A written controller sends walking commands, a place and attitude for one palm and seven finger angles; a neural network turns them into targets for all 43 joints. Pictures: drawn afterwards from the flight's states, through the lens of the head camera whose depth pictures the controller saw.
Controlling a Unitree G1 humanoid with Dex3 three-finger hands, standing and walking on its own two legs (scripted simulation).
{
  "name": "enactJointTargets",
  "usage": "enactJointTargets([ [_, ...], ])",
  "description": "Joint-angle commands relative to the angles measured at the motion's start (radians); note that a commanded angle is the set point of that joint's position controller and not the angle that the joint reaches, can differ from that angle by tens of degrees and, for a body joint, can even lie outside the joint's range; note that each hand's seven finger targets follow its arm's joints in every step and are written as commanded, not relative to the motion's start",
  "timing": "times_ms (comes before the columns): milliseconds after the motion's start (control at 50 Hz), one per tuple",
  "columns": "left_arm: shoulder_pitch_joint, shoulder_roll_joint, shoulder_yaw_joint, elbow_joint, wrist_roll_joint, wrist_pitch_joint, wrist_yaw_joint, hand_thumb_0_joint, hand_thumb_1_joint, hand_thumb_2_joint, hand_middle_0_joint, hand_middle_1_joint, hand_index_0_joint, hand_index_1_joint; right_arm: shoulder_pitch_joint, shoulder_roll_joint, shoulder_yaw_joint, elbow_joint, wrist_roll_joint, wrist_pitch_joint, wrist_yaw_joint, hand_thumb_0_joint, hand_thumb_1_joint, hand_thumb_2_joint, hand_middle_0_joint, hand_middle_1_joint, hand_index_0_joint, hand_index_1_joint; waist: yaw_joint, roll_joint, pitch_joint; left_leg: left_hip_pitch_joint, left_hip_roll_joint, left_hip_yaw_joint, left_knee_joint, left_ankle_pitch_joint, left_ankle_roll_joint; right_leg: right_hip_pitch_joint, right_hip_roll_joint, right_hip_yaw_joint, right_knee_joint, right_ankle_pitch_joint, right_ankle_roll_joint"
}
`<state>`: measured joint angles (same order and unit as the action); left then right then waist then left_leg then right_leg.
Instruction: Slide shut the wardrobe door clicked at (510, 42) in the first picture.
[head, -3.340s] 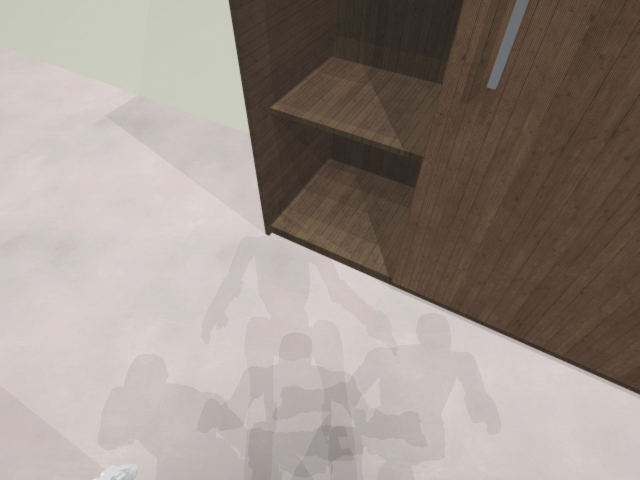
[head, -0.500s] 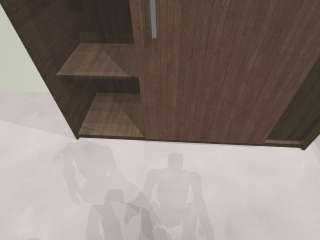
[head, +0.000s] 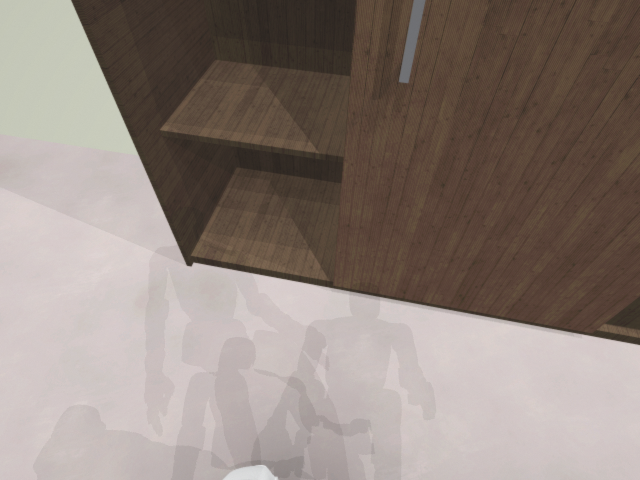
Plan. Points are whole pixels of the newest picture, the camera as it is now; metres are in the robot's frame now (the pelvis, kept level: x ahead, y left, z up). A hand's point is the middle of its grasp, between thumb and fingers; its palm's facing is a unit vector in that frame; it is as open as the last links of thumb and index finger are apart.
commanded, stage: take the last steps up to it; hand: right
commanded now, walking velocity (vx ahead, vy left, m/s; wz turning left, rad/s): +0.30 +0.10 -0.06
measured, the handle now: out of the picture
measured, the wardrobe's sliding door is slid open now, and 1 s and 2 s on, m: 0.55 0.55 0.55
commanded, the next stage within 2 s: come to a stop and stand still in 0.60 s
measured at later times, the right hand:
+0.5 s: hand (453, 465) +0.19 -0.17 -0.16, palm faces +0.05 +0.99 -0.12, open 7.4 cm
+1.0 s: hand (399, 320) +0.40 -0.10 -0.14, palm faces +0.08 +0.97 -0.24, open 7.3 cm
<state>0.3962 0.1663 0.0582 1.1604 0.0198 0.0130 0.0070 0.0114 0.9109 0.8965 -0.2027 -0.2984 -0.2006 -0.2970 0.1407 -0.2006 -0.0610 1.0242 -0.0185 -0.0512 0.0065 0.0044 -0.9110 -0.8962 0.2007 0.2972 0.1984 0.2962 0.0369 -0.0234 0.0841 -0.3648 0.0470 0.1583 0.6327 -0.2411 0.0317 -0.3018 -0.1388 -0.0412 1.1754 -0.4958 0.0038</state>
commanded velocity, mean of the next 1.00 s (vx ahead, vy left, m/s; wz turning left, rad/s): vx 0.07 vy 0.00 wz -0.02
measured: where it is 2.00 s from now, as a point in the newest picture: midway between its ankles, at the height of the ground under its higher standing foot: (318, 469)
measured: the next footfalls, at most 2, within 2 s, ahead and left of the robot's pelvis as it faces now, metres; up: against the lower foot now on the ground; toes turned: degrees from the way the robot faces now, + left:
right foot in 0.24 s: +0.17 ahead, -0.08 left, +0.00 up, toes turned -12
left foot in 0.72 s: +0.41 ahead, +0.18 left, +0.00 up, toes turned +7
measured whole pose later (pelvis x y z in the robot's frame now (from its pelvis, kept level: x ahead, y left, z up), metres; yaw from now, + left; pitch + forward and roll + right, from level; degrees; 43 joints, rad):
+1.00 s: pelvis +0.31 +0.08 +0.02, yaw -2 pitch +0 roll -1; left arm 0.15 0.21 0.07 1.03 0.02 0.07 0.01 0.01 0.91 0.90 -0.20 -0.30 -0.20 -0.30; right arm 0.12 -0.13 -0.03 1.00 -0.02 -0.01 -0.04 0.00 -0.93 -0.90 0.21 0.30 0.20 0.30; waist 0.00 -0.05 0.09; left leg -0.31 0.05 0.16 0.50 -0.18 0.05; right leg -0.50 -0.01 0.00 1.14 -0.42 0.05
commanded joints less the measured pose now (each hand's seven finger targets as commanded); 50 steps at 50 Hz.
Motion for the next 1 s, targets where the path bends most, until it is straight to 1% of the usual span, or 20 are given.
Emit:
enactJointTargets([
  [0,-0.042,0.035,0.011,-0.116,0.01,-0.021,-0.004,0.0,0.9,0.9,-0.2,-0.3,-0.2,-0.3,0.094,-0.093,-0.005,-0.001,-0.013,0.002,-0.028,0.0,-0.9,-0.9,0.2,0.3,0.2,0.3,-0.012,0.116,-0.014,0.011,0.268,-0.251,-0.448,-0.168,0.116,-0.173,-0.04,-0.005,0.007,0.094,0.0],
  [120,-0.066,0.02,0.007,-0.158,0.01,-0.022,-0.021,0.0,0.9,0.9,-0.2,-0.3,-0.2,-0.3,0.112,-0.112,-0.006,0.006,-0.013,0.002,-0.021,0.0,-0.9,-0.9,0.2,0.3,0.2,0.3,-0.004,0.133,0.005,-0.002,0.215,-0.184,-0.448,-0.209,0.135,-0.055,0.005,-0.085,-0.367,0.142,0.005],
  [180,-0.006,0.037,0.008,-0.142,0.011,-0.041,-0.018,0.0,0.9,0.9,-0.2,-0.3,-0.2,-0.3,0.114,-0.112,-0.008,0.012,-0.007,0.006,-0.015,0.0,-0.9,-0.9,0.2,0.3,0.2,0.3,0.04,0.052,-0.01,-0.048,0.173,-0.157,-0.334,-0.245,0.104,0.149,0.04,-0.123,-0.576,0.23,0.006],
  [200,0.054,0.073,0.013,-0.121,0.012,-0.049,-0.012,0.0,0.9,0.9,-0.2,-0.3,-0.2,-0.3,0.12,-0.085,-0.002,0.005,-0.002,0.01,-0.009,0.0,-0.9,-0.9,0.2,0.3,0.2,0.3,0.062,-0.049,-0.015,-0.103,0.117,-0.114,-0.204,-0.247,0.076,0.248,0.02,-0.081,-0.663,0.181,0.003],
  [220,0.14,0.158,0.033,-0.099,0.024,-0.06,-0.003,0.0,0.9,0.9,-0.2,-0.3,-0.2,-0.3,0.125,-0.022,0.007,-0.02,0.003,0.014,0.001,0.0,-0.9,-0.9,0.2,0.3,0.2,0.3,0.091,-0.288,-0.013,-0.233,0.004,-0.032,0.094,-0.236,0.017,0.301,-0.174,0.254,-0.874,-0.05,-0.065],
  [240,0.185,0.234,0.046,-0.1,0.023,-0.06,0.008,0.0,0.9,0.9,-0.2,-0.3,-0.2,-0.3,0.09,-0.028,0.01,-0.061,-0.007,0.014,0.01,0.0,-0.9,-0.9,0.2,0.3,0.2,0.3,0.094,-0.348,0.008,-0.337,-0.046,-0.041,0.336,-0.318,-0.002,0.296,-0.337,0.541,-1.024,-0.122,-0.145],
  [260,0.151,0.219,0.041,-0.095,0.021,-0.061,0.024,0.0,0.9,0.9,-0.2,-0.3,-0.2,-0.3,0.05,-0.071,-0.005,-0.063,-0.021,0.025,0.009,0.0,-0.9,-0.9,0.2,0.3,0.2,0.3,0.081,-0.267,0.039,-0.376,-0.001,-0.138,0.504,-0.25,-0.005,0.238,-0.359,0.553,-1.051,-0.079,-0.154],
  [300,0.02,0.142,0.015,-0.135,0.012,-0.075,0.028,0.0,0.9,0.9,-0.2,-0.3,-0.2,-0.3,0.087,-0.063,-0.015,-0.032,-0.022,0.024,0.022,0.0,-0.9,-0.9,0.2,0.3,0.2,0.3,0.009,-0.072,0.064,-0.362,0.061,-0.175,0.573,-0.075,-0.022,0.186,-0.284,0.358,-1.026,0.104,-0.136],
  [340,-0.014,0.1,0.009,-0.138,0.007,-0.094,0.033,0.0,0.9,0.9,-0.2,-0.3,-0.2,-0.3,0.147,-0.033,-0.015,0.004,-0.022,0.033,0.023,0.0,-0.9,-0.9,0.2,0.3,0.2,0.3,-0.027,-0.05,0.02,-0.301,0.071,-0.16,0.545,0.006,-0.047,0.2,-0.211,0.154,-0.986,0.395,-0.102],
  [420,0.042,0.097,0.006,-0.103,0.0,-0.097,0.034,0.0,0.9,0.9,-0.2,-0.3,-0.2,-0.3,0.15,-0.008,-0.008,0.019,-0.017,0.048,0.02,0.0,-0.9,-0.9,0.2,0.3,0.2,0.3,-0.025,-0.078,-0.018,-0.307,0.063,-0.117,0.497,0.057,-0.069,0.275,-0.15,0.003,-0.948,0.675,-0.098],
  [600,0.077,0.117,0.018,-0.052,0.013,-0.074,0.029,0.0,0.9,0.9,-0.2,-0.3,-0.2,-0.3,-0.013,-0.002,0.001,-0.026,-0.002,0.036,0.025,0.0,-0.9,-0.9,0.2,0.3,0.2,0.3,0.016,-0.15,0.041,-0.156,0.046,-0.037,0.042,0.048,-0.031,0.252,-0.163,-0.038,-0.904,0.651,-0.127],
  [640,0.051,0.125,0.022,-0.051,0.011,-0.067,0.028,0.0,0.9,0.9,-0.2,-0.3,-0.2,-0.3,0.059,-0.027,-0.007,-0.008,-0.002,0.028,0.022,0.0,-0.9,-0.9,0.2,0.3,0.2,0.3,-0.023,-0.121,0.004,0.011,0.015,-0.026,-0.03,0.042,-0.006,0.196,-0.165,-0.028,-0.82,0.64,-0.116],
  [660,0.023,0.13,0.021,-0.051,0.007,-0.064,0.026,0.0,0.9,0.9,-0.2,-0.3,-0.2,-0.3,0.182,-0.045,-0.015,0.032,-0.004,0.02,0.02,0.0,-0.9,-0.9,0.2,0.3,0.2,0.3,-0.085,-0.086,-0.052,0.164,-0.012,0.001,-0.091,0.092,0.0,0.166,-0.129,-0.062,-0.702,0.631,-0.09],
  [680,0.028,0.116,0.019,-0.048,-0.001,-0.066,0.018,0.0,0.9,0.9,-0.2,-0.3,-0.2,-0.3,0.324,-0.095,-0.028,0.076,-0.008,0.005,0.013,0.0,-0.9,-0.9,0.2,0.3,0.2,0.3,-0.143,0.012,-0.138,0.362,0.02,-0.046,-0.14,0.14,0.014,0.084,-0.064,-0.102,-0.505,0.547,-0.057],
  [700,0.109,0.031,0.0,-0.058,-0.013,-0.07,0.011,0.0,0.9,0.9,-0.2,-0.3,-0.2,-0.3,0.406,-0.202,-0.051,0.093,-0.013,-0.01,-0.006,0.0,-0.9,-0.9,0.2,0.3,0.2,0.3,-0.145,0.301,-0.258,0.585,0.295,-0.389,-0.196,0.371,0.091,-0.134,0.073,-0.149,-0.198,0.108,-0.014],
  [720,0.097,0.035,-0.008,-0.072,-0.021,-0.055,0.022,0.0,0.9,0.9,-0.2,-0.3,-0.2,-0.3,0.415,-0.216,-0.035,0.084,0.009,-0.007,-0.015,0.0,-0.9,-0.9,0.2,0.3,0.2,0.3,-0.127,0.227,-0.281,0.5,0.4,-0.491,-0.262,0.644,0.162,-0.13,0.113,-0.024,-0.027,-0.153,-0.014],
  [740,0.089,0.018,-0.005,-0.065,-0.023,-0.036,0.028,0.0,0.9,0.9,-0.2,-0.3,-0.2,-0.3,0.296,-0.18,-0.026,0.056,0.009,-0.006,-0.026,0.0,-0.9,-0.9,0.2,0.3,0.2,0.3,-0.081,0.265,-0.27,0.36,0.375,-0.429,-0.276,0.755,0.135,-0.076,0.079,0.058,-0.001,-0.102,-0.012],
  [780,0.055,0.023,-0.005,-0.048,-0.022,-0.014,0.029,0.0,0.9,0.9,-0.2,-0.3,-0.2,-0.3,0.113,-0.118,-0.008,-0.002,0.005,0.011,-0.041,0.0,-0.9,-0.9,0.2,0.3,0.2,0.3,-0.035,0.15,-0.135,0.188,0.334,-0.303,-0.268,0.761,0.144,-0.069,0.048,0.066,-0.01,-0.011,0.006],
  [840,0.001,0.022,0.003,-0.057,-0.017,0.032,0.023,0.0,0.9,0.9,-0.2,-0.3,-0.2,-0.3,0.085,-0.109,-0.014,-0.019,-0.002,0.031,-0.055,0.0,-0.9,-0.9,0.2,0.3,0.2,0.3,-0.035,0.102,-0.11,0.119,0.305,-0.21,-0.276,0.706,0.139,-0.072,0.076,0.054,-0.062,0.029,0.03],
  [980,-0.143,0.086,0.027,-0.165,0.002,0.068,0.002,0.0,0.9,0.9,-0.2,-0.3,-0.2,-0.3,0.062,-0.149,-0.029,-0.072,-0.006,0.044,-0.067,0.0,-0.9,-0.9,0.2,0.3,0.2,0.3,-0.042,0.16,-0.136,0.162,0.324,-0.206,-0.277,0.642,0.156,-0.195,0.108,0.092,0.01,0.111,0.065],
])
